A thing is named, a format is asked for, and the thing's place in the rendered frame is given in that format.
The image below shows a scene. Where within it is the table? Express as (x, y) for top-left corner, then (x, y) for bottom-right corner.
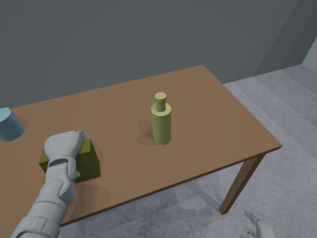
(0, 64), (283, 238)

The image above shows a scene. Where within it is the left robot hand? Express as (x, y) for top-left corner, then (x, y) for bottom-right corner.
(44, 130), (86, 179)

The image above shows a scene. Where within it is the sponge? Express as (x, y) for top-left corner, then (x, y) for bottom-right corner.
(39, 139), (101, 183)

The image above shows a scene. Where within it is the left robot forearm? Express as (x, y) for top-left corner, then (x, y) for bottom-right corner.
(10, 156), (76, 238)

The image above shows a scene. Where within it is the right robot hand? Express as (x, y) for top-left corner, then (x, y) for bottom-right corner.
(240, 209), (276, 238)

